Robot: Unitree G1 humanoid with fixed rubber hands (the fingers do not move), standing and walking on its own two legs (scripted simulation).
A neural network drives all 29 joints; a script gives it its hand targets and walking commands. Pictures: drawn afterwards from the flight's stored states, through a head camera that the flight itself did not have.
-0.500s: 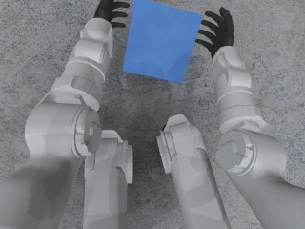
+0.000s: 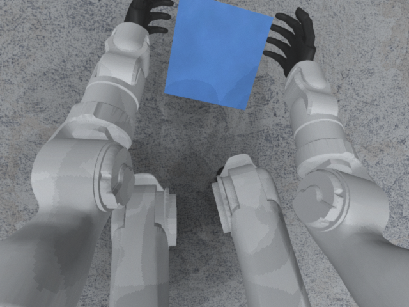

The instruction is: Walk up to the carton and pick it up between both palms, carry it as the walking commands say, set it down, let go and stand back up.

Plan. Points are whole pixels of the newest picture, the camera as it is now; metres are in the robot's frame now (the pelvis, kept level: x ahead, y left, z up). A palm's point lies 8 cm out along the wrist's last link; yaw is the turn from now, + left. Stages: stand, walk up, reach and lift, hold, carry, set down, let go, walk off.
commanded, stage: set down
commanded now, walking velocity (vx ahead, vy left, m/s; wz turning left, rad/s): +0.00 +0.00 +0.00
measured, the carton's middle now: (211, 53) +0.51 -0.09 -0.29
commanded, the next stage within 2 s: none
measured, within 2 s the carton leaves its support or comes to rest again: rests again in 0.32 s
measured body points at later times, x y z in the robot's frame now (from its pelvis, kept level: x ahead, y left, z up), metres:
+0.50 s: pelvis -0.01 +0.00 -0.01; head +0.36 -0.01 +0.23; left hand +0.54 +0.06 -0.23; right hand +0.44 -0.26 -0.22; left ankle +0.08 +0.10 -0.35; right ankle +0.11 -0.12 -0.35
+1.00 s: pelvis -0.02 +0.00 +0.01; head +0.33 -0.02 +0.29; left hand +0.56 +0.05 -0.14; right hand +0.45 -0.26 -0.14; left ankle +0.08 +0.10 -0.35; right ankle +0.11 -0.12 -0.35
